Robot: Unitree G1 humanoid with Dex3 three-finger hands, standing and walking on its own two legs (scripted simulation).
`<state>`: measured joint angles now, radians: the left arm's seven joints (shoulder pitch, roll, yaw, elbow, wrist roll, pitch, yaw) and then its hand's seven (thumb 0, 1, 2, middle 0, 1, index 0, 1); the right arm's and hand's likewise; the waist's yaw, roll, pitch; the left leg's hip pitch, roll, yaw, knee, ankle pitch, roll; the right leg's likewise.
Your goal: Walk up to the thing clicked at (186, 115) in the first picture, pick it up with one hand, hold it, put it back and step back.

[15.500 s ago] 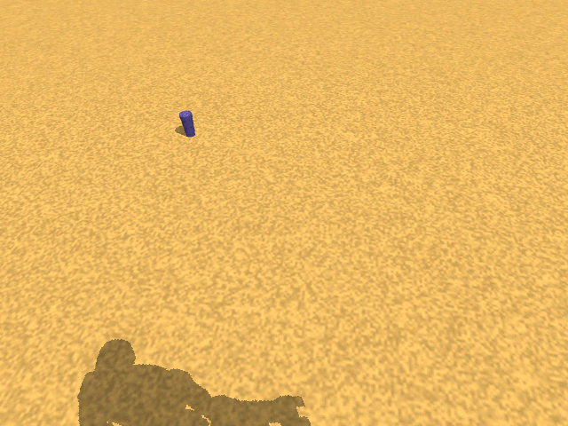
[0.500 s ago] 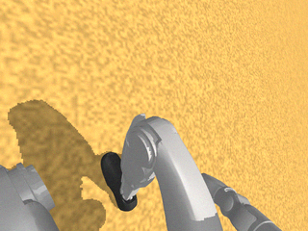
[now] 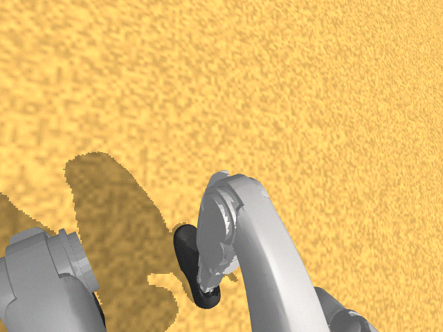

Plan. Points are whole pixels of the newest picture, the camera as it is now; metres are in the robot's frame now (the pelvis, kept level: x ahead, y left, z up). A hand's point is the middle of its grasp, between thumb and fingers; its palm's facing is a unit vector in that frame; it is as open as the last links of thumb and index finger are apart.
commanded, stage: settle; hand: left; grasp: from the side
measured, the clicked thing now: out of the picture +0.53 +0.33 -0.16
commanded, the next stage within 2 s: lift in 1.44 s
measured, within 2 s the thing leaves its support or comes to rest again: neither
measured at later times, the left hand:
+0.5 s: hand out of the picture +0.51 +0.35 -0.03, palm faces +0.39 -0.92 -0.07, open 6.7 cm
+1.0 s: hand out of the picture +0.51 +0.33 +0.00, palm faces +0.36 -0.93 -0.06, open 6.9 cm
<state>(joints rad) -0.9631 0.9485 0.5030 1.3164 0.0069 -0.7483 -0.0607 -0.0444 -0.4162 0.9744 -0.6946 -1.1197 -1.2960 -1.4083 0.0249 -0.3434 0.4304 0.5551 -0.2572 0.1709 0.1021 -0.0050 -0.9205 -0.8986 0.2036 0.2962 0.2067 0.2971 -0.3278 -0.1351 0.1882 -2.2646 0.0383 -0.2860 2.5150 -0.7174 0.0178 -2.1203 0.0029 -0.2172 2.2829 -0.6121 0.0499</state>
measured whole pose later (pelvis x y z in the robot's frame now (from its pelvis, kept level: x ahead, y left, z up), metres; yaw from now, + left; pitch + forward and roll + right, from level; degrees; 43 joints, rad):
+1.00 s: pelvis +0.01 -0.01 +0.03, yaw +6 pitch +33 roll -9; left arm -0.97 0.71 0.51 1.14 0.00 -0.52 -0.14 -0.03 -0.46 1.04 -0.70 -1.16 -1.34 -1.47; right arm 0.16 -0.31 0.18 0.60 -0.13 0.11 0.07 0.00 -0.91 -0.90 0.20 0.30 0.21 0.30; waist -0.24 -0.02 -0.02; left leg -2.25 0.04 -0.15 2.36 -0.70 0.01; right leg -2.18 -0.03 -0.11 2.24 -0.65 0.02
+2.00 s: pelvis +0.01 -0.01 +0.08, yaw +9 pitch +35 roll -7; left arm -0.88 0.56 0.48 1.00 -0.06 -0.43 -0.17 -0.03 -0.47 1.04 -0.68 -1.21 -1.42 -1.53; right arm 0.20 -0.28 0.08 0.61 -0.06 0.08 0.04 0.00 -0.94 -0.90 0.20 0.30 0.21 0.30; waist -0.18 0.02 -0.14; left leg -2.12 0.04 -0.09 2.20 -0.70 0.01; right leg -2.07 -0.04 -0.07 2.11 -0.65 0.02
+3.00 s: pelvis +0.06 +0.00 +0.34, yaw +13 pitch +18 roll -3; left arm -0.32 0.25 0.21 0.49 -0.16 -0.29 -0.06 -0.02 -0.44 1.00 -0.70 -1.17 -1.40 -1.47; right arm 0.22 -0.24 -0.01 0.64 0.02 -0.03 -0.03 0.01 -0.93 -0.90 0.20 0.30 0.21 0.30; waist -0.04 0.02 -0.11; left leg -1.04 0.05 -0.03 1.27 -0.54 0.00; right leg -1.02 -0.02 -0.06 1.21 -0.50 0.01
